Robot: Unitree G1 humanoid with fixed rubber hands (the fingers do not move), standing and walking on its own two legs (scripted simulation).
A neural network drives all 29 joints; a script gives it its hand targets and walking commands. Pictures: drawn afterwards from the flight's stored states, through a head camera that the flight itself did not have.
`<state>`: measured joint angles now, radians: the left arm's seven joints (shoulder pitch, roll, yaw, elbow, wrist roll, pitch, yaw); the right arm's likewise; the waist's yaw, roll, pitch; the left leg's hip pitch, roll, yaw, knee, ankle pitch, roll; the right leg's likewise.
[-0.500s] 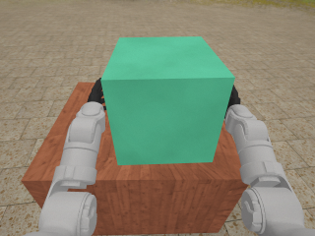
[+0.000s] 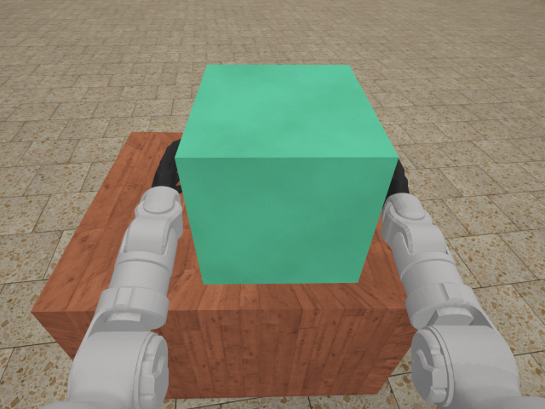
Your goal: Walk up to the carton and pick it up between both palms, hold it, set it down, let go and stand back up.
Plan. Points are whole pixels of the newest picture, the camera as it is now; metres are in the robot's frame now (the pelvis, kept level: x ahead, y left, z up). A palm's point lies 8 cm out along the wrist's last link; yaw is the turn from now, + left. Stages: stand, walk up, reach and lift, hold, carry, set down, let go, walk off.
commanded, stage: set down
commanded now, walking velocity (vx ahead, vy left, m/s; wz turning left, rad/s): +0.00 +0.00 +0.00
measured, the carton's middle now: (279, 169) +0.46 +0.00 +0.15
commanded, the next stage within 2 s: none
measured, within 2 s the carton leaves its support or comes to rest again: neither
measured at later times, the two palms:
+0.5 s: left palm (168, 198) +0.40 +0.18 +0.13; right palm (385, 199) +0.40 -0.17 +0.14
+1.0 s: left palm (178, 204) +0.42 +0.17 +0.10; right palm (379, 206) +0.42 -0.17 +0.10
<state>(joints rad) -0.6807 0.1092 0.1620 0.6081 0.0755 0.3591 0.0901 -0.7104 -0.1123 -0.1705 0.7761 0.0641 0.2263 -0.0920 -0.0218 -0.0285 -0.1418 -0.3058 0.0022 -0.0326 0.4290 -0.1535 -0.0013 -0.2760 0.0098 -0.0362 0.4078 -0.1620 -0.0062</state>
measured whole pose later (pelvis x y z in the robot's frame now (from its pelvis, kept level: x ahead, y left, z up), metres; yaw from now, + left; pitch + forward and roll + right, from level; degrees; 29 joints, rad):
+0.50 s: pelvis +0.01 +0.00 +0.00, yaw +0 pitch +2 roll -1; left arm -0.66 0.11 0.16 0.68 0.08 0.25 0.09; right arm -0.71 -0.10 -0.17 0.82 0.03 0.15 -0.09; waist -0.02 -0.03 -0.10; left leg -0.29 0.00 -0.03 0.41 -0.16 0.00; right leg -0.26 0.01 -0.04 0.39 -0.16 -0.01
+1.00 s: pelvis +0.03 +0.00 +0.00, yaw +0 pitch +4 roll -1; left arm -0.70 0.11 0.16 0.95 0.08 0.03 0.10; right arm -0.71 -0.10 -0.18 0.97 -0.04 0.01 -0.10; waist -0.01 -0.01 -0.10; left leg -0.29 0.00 -0.03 0.41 -0.19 0.00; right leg -0.26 0.01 -0.04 0.39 -0.19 -0.01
